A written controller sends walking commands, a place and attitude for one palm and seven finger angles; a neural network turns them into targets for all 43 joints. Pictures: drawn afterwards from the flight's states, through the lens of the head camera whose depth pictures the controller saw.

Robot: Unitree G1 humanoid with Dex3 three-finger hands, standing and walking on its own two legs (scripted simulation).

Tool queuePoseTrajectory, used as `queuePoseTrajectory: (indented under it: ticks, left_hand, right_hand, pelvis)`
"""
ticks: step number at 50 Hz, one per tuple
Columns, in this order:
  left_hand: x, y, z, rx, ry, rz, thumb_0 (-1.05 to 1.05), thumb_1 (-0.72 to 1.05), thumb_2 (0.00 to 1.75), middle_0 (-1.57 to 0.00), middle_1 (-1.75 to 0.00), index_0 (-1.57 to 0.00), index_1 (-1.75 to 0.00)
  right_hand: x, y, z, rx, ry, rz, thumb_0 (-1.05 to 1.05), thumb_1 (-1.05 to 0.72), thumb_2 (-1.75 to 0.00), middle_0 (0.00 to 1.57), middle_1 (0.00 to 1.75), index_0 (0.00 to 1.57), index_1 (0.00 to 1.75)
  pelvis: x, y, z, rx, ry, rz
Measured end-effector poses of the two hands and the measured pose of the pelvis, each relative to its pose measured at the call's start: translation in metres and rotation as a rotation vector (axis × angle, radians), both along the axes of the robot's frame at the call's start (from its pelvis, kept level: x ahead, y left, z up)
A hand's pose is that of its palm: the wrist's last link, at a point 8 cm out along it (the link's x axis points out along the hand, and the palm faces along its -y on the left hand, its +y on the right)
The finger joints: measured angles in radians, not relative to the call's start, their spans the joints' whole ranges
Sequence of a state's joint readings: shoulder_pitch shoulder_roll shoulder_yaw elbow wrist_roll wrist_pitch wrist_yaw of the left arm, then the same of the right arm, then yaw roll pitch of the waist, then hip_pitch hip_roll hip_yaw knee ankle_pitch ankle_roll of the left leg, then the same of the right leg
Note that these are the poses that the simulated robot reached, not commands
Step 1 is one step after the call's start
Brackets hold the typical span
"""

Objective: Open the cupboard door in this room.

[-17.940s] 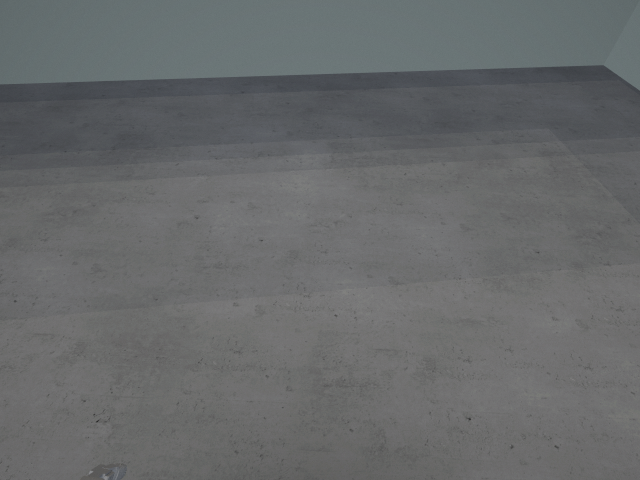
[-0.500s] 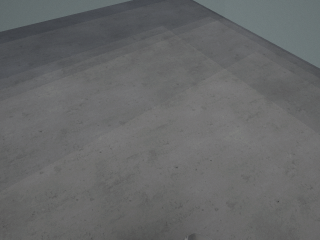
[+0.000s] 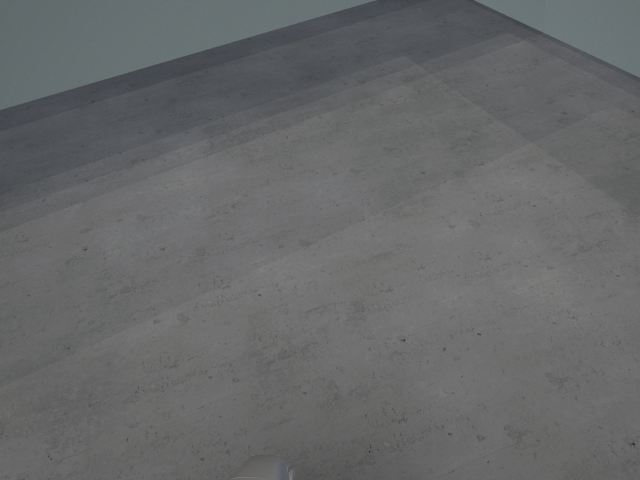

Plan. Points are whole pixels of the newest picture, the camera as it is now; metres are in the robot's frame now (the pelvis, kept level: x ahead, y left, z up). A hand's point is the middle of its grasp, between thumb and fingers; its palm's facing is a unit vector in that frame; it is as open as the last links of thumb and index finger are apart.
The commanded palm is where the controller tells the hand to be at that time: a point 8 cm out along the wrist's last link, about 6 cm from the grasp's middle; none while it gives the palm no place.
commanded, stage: turn or walk to find it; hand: left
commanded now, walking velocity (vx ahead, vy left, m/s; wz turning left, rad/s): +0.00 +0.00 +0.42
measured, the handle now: out of the picture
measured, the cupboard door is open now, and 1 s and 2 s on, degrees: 0 0 0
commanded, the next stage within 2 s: stand and wait in 1.06 s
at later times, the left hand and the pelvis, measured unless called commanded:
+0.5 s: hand out of the picture +0.00 +0.27 -0.17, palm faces +0.23 -0.94 -0.25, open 7.3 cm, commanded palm none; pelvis -0.02 +0.05 +0.00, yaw +11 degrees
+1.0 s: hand out of the picture -0.05 +0.19 -0.15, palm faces +0.43 -0.86 -0.27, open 7.3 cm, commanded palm none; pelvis -0.03 -0.01 +0.00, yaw +25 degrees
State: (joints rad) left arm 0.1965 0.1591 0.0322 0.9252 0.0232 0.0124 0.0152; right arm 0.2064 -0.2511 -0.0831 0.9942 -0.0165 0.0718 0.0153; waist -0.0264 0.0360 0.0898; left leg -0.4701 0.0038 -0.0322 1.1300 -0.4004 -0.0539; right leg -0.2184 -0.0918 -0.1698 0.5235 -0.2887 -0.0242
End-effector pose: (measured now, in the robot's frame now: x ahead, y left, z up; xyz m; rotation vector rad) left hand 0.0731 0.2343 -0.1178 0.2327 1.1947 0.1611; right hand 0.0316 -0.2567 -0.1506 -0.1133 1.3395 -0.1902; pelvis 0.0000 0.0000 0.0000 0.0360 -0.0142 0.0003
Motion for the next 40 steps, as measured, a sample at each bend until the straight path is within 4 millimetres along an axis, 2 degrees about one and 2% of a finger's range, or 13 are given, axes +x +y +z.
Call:
queuePoseTrajectory:
  ticks: [6,12,14,17,22,28,34,36,40]
  left_hand:
    - [-0.042,0.015,-0.012,-0.026,0.058,0.085,0.00,0.91,0.90,-0.20,-0.30,-0.21,-0.30]
    - [-0.088,0.054,-0.040,-0.050,0.125,0.190,0.00,0.91,0.90,-0.20,-0.30,-0.21,-0.30]
    - [-0.098,0.065,-0.043,-0.045,0.154,0.213,0.00,0.91,0.90,-0.20,-0.30,-0.21,-0.30]
    - [-0.104,0.075,-0.037,-0.043,0.161,0.240,0.01,0.91,0.90,-0.20,-0.29,-0.20,-0.30]
    - [-0.097,0.083,-0.023,-0.034,0.100,0.256,0.01,0.91,0.90,-0.20,-0.29,-0.20,-0.30]
    - [-0.077,0.075,-0.012,-0.013,0.021,0.259,0.01,0.91,0.90,-0.20,-0.29,-0.20,-0.30]
    - [-0.060,0.048,-0.004,0.016,-0.064,0.259,0.00,0.91,0.90,-0.20,-0.29,-0.20,-0.30]
    - [-0.062,0.036,-0.001,0.028,-0.081,0.266,0.00,0.91,0.90,-0.20,-0.29,-0.20,-0.30]
    - [-0.083,0.015,0.006,0.026,-0.072,0.318,0.00,0.91,0.90,-0.20,-0.29,-0.20,-0.30]
  right_hand:
    - [0.020,0.012,0.006,-0.026,0.009,0.089,0.01,-0.91,-0.90,0.20,0.30,0.20,0.30]
    - [0.062,0.045,0.012,-0.073,-0.094,0.196,0.01,-0.91,-0.90,0.20,0.30,0.20,0.30]
    - [0.070,0.056,0.018,-0.078,-0.126,0.222,0.01,-0.91,-0.90,0.20,0.30,0.20,0.30]
    - [0.076,0.070,0.027,-0.080,-0.148,0.249,0.01,-0.91,-0.90,0.20,0.30,0.20,0.30]
    - [0.077,0.083,0.031,-0.055,-0.153,0.275,0.01,-0.90,-0.90,0.20,0.30,0.20,0.30]
    - [0.065,0.079,0.022,-0.018,-0.126,0.283,0.01,-0.90,-0.90,0.20,0.30,0.20,0.30]
    - [0.051,0.051,-0.001,0.016,-0.065,0.286,0.01,-0.90,-0.90,0.20,0.30,0.20,0.30]
    - [0.049,0.040,-0.009,0.024,-0.045,0.291,0.01,-0.90,-0.90,0.20,0.30,0.20,0.30]
    - [0.050,0.024,-0.008,0.021,-0.005,0.323,0.01,-0.90,-0.90,0.20,0.30,0.20,0.30]
  pelvis:
    - [-0.004,0.010,-0.001,-0.004,0.003,0.058]
    - [-0.010,0.036,-0.016,-0.033,0.005,0.118]
    - [-0.013,0.041,-0.015,-0.029,-0.001,0.122]
    - [-0.015,0.046,-0.007,-0.044,-0.002,0.141]
    - [-0.018,0.049,0.001,-0.046,0.001,0.172]
    - [-0.021,0.040,0.001,-0.037,0.003,0.217]
    - [-0.023,0.013,-0.008,-0.012,0.011,0.271]
    - [-0.024,0.005,-0.010,-0.021,0.002,0.295]
    - [-0.026,-0.006,-0.004,0.001,-0.004,0.338]
